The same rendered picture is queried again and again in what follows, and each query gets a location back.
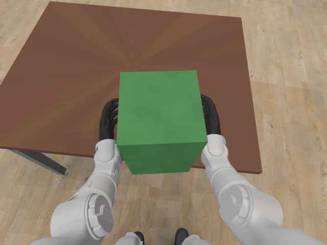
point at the carton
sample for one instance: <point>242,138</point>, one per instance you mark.
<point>161,127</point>

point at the robot left upper arm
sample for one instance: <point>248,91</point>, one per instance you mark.
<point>82,221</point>

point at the left robot foot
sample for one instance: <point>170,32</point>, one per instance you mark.
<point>140,235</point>

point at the robot left shin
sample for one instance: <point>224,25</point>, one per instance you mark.
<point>131,234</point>

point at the right robot forearm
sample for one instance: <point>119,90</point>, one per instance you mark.
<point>218,170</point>

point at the robot left hand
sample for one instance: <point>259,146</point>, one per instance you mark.
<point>107,122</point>

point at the robot right hand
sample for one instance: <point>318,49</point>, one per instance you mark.
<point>211,117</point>

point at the robot right upper arm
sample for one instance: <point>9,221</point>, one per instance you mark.
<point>256,218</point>

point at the left robot forearm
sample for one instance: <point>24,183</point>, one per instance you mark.
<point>106,177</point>

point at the table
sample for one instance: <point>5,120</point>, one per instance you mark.
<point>51,99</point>

